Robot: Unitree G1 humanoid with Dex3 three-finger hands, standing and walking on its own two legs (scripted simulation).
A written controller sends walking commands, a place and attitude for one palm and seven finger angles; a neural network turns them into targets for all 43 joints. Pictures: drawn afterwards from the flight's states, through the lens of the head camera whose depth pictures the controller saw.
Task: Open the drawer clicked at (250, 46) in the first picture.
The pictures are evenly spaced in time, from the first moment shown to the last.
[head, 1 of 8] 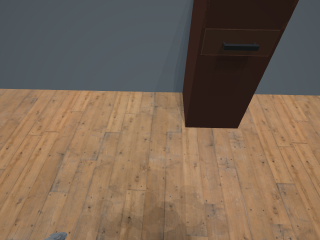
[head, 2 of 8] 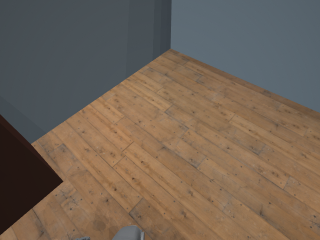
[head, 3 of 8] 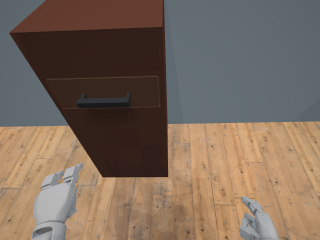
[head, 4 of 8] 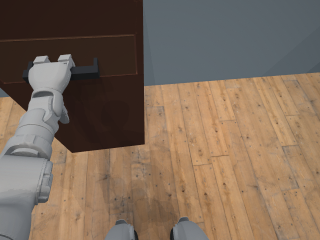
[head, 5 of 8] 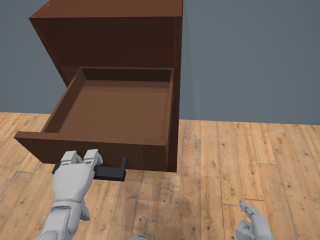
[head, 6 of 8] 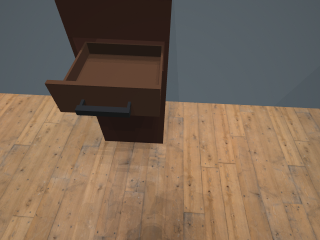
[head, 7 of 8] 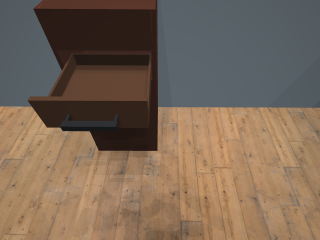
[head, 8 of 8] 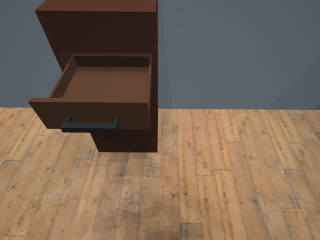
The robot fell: no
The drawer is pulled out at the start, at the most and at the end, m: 0.00 0.30 0.30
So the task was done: yes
